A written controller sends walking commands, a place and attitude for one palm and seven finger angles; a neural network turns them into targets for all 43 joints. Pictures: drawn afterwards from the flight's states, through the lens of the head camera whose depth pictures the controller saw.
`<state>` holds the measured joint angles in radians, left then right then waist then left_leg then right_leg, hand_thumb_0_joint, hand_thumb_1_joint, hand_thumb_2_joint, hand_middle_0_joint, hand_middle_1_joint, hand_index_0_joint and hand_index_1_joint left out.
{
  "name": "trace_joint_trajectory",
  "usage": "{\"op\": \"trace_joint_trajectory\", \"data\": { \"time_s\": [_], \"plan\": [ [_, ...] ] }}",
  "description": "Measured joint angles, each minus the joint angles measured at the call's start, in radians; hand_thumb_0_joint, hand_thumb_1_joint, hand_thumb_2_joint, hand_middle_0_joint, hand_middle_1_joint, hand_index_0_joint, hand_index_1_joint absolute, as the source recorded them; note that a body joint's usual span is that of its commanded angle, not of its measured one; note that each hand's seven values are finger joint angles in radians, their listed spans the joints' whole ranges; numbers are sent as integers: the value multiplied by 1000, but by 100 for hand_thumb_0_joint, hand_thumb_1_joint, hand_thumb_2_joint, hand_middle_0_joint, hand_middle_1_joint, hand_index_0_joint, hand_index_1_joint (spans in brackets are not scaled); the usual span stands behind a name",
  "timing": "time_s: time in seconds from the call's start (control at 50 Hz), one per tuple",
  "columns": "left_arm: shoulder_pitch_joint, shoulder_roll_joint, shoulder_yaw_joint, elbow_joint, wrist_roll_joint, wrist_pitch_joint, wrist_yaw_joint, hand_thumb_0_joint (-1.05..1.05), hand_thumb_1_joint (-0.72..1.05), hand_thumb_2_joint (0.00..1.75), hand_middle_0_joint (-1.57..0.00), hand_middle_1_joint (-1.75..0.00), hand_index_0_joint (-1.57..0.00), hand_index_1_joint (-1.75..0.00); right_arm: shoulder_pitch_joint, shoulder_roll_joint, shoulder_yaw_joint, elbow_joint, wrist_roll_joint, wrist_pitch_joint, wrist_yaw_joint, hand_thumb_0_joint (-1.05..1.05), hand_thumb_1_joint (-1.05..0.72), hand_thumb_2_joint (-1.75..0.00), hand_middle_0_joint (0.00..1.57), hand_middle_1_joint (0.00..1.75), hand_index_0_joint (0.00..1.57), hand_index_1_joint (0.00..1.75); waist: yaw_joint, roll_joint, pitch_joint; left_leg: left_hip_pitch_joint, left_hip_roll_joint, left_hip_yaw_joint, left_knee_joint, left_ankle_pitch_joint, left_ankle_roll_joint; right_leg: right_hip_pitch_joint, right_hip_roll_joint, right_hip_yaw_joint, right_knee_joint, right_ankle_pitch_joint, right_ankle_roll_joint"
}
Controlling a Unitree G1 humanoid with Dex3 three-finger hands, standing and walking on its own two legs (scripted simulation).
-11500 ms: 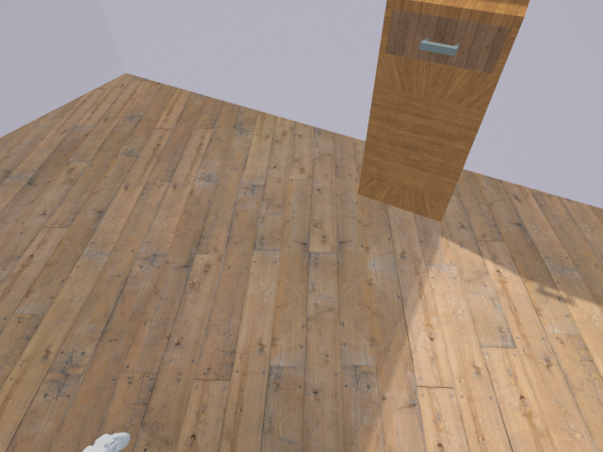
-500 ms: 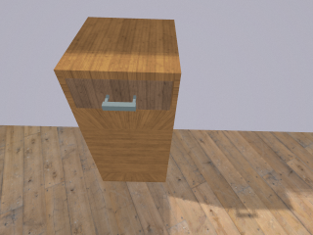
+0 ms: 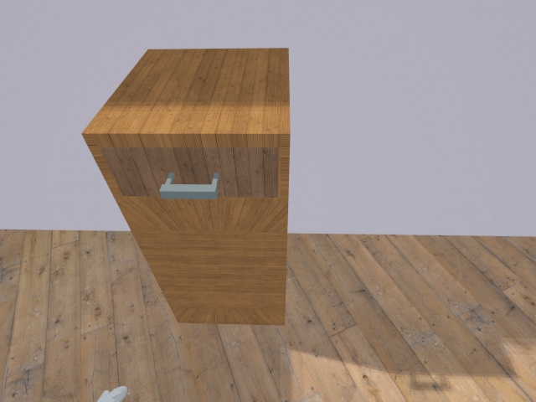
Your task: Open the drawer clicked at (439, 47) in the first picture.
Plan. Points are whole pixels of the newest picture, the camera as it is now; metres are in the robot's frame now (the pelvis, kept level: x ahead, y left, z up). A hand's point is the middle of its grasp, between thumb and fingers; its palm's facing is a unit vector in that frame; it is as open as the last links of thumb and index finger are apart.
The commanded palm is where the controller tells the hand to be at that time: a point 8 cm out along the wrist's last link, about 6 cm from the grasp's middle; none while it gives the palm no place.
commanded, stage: raise the hand with hooked fingers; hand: left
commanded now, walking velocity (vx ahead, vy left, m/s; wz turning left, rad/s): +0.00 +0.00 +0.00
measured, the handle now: (191, 184) +0.54 +0.20 +0.01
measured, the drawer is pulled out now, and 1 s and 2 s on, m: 0.00 0.00 0.00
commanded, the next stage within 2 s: move the hooked fingers above the handle in 1.74 s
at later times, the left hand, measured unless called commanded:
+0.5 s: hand (144, 345) +0.20 +0.20 +0.00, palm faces +0.06 -0.05 -1.00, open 10.0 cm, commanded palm +0.19 +0.19 +0.05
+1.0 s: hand (151, 255) +0.31 +0.21 +0.06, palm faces +0.15 -0.13 -0.98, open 12.9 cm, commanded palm +0.28 +0.20 +0.13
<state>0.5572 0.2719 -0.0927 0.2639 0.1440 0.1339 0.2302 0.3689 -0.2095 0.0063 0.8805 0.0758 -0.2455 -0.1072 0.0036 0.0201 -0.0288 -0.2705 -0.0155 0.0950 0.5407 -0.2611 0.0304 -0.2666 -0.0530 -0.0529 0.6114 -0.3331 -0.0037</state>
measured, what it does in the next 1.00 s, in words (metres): stands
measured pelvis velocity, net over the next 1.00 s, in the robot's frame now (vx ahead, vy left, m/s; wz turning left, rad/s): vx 0.03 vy -0.01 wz -0.12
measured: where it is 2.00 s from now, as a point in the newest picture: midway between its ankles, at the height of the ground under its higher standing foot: outside the picture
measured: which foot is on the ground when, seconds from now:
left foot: down 0.00-1.00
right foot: down 0.00-1.00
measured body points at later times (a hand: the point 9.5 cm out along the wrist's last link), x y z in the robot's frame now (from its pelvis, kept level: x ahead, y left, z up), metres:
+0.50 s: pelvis +0.01 -0.06 -0.03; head +0.05 -0.10 +0.41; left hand +0.19 +0.20 +0.05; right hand +0.28 -0.27 -0.11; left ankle +0.02 +0.11 -0.73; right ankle +0.00 -0.11 -0.73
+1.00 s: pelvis +0.03 -0.01 -0.01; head +0.04 -0.05 +0.44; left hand +0.30 +0.21 +0.12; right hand +0.19 -0.28 -0.12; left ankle +0.03 +0.13 -0.73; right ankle +0.00 -0.11 -0.73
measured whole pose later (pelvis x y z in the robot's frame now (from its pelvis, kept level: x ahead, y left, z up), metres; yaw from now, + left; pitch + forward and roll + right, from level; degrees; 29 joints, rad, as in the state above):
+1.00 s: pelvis +0.03 -0.01 -0.01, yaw -7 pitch +6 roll +1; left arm 0.22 0.40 -0.02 -0.11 0.91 0.15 0.28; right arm 0.12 -0.28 -0.07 0.65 0.00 0.08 -0.04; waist 0.06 0.07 -0.09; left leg -0.39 -0.04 -0.06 0.65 -0.36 -0.01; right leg -0.41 0.02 0.05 0.70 -0.39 -0.02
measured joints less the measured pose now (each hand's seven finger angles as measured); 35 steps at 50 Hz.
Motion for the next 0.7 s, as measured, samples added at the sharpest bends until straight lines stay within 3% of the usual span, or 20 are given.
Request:
{"op": "trace_joint_trajectory", "data": {
  "time_s": [0.04, 0.08, 0.12, 0.18, 0.24, 0.32, 0.38, 0.46, 0.54, 0.6, 0.7],
  "plan": [
    [-37, 20, -17, -136, 105, 1, 42, 9, 91, 86, -21, -34, -20, -34, -33, -36, -4, -59, -11, -33, -1, 2, -93, -90, 21, 30, 20, 30, -12, 31, -25, -37, 4, -7, 37, -14, -3, -31, 2, -7, 31, -14, -6],
    [-106, 22, -35, -210, 260, -19, 83, 7, 86, 85, -21, -36, -20, -36, -83, -65, -13, -123, -45, -36, 10, 2, -93, -90, 20, 30, 20, 30, -23, 55, -49, -87, 8, -12, 79, -28, -7, -80, 3, -11, 72, -31, -13],
    [-171, 3, -35, -229, 425, -53, 116, 6, 81, 83, -21, -39, -20, -39, -143, -77, -26, -183, -80, 1, 36, 2, -92, -90, 20, 30, 20, 30, -23, 61, -67, -131, 17, -5, 110, -38, -15, -131, 10, -2, 109, -43, -20],
    [-190, -30, -29, -228, 628, -105, 127, 3, 73, 81, -21, -43, -20, -43, -224, -67, -39, -257, -104, 109, 78, 1, -92, -90, 20, 30, 20, 30, 6, 32, -84, -166, 35, 25, 122, -46, -32, -193, 29, 30, 147, -52, -36],
    [-136, -28, -24, -231, 762, -156, 123, 2, 66, 78, -22, -47, -21, -47, -273, -49, -41, -306, -109, 211, 110, 1, -91, -90, 20, 30, 20, 30, 54, -30, -84, -191, 40, 18, 128, -50, -46, -240, 50, 53, 177, -64, -54],
    [-31, 29, -6, -247, 877, -180, 145, 1, 55, 74, -24, -53, -23, -53, -299, -45, -44, -352, -129, 285, 129, 1, -91, -90, 20, 30, 20, 30, 108, -70, -68, -228, 58, -9, 164, -75, -63, -267, 71, 36, 202, -84, -80],
    [2, 88, 31, -268, 903, -192, 178, 0, 47, 71, -25, -58, -25, -58, -319, -48, -51, -349, -148, 305, 123, 1, -91, -90, 20, 30, 20, 30, 135, -48, -68, -258, 56, -56, 213, -103, -59, -276, 78, 11, 224, -106, -91],
    [-68, 134, 108, -287, 868, -240, 203, 1, 36, 67, -27, -64, -26, -64, -350, -39, -47, -322, -158, 293, 112, 1, -91, -90, 20, 30, 20, 30, 148, 2, -75, -295, 32, -132, 278, -134, -31, -295, 86, -1, 262, -132, -94],
    [-188, 136, 145, -299, 832, -251, 185, 1, 27, 63, -27, -70, -27, -70, -352, -10, -24, -302, -151, 280, 114, 1, -91, -90, 20, 30, 20, 30, 123, 25, -90, -320, 16, -163, 295, -148, -32, -327, 89, 9, 287, -144, -91],
    [-226, 114, 129, -321, 806, -192, 133, 1, 21, 60, -27, -74, -27, -74, -326, 5, -8, -292, -132, 296, 115, 1, -91, -90, 21, 30, 20, 30, 98, 29, -92, -292, 7, -161, 256, -140, -37, -317, 92, 37, 267, -134, -86],
    [-163, 106, 92, -391, 784, -106, 55, 0, 10, 55, -28, -81, -27, -81, -264, -16, 0, -283, -111, 332, 107, 1, -91, -90, 21, 30, 20, 30, 63, 25, -79, -215, -7, -148, 185, -103, -30, -260, 98, 100, 206, -108, -70]
  ]
}}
